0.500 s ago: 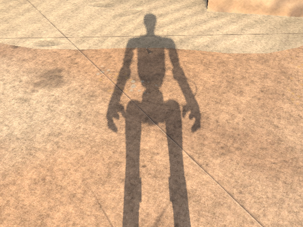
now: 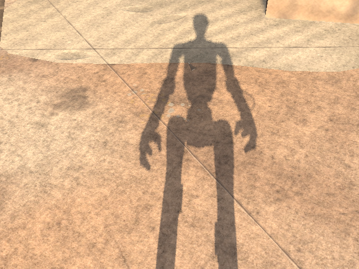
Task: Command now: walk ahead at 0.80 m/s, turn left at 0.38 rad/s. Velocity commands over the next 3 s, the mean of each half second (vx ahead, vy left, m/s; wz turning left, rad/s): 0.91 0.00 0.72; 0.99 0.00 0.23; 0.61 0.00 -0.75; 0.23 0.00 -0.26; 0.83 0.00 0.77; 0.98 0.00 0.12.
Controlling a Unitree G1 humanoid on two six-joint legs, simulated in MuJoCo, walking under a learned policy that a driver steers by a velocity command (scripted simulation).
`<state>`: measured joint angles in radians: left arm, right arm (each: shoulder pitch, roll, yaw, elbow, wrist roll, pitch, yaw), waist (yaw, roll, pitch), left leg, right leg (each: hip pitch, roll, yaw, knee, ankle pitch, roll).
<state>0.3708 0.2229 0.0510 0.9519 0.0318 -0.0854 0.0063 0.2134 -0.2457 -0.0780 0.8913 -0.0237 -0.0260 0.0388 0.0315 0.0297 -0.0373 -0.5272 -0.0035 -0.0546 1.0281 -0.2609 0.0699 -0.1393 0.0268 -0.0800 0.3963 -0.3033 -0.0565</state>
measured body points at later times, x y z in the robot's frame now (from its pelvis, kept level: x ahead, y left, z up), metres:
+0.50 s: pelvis +0.35 +0.10 -0.02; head +0.38 +0.09 +0.43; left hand +0.38 +0.38 -0.12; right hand +0.49 -0.15 -0.16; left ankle +0.35 +0.11 -0.74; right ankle +0.35 -0.09 -0.63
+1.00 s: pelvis +0.80 +0.26 +0.00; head +0.81 +0.27 +0.45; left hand +0.63 +0.48 -0.14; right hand +1.08 +0.13 -0.09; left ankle +0.75 +0.38 -0.66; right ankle +0.83 +0.17 -0.74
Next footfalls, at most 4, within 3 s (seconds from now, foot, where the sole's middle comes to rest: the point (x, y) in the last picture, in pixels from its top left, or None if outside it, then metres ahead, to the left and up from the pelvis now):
0.34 left None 0.39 0.12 -0.78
0.78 right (155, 191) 0.86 0.19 -0.78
1.20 left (81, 148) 1.10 0.57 -0.78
1.62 right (127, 112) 1.35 0.38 -0.78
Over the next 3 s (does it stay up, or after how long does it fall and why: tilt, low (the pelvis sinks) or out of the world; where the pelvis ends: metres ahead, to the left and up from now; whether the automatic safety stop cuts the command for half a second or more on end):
stays up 1.87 0.72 -0.01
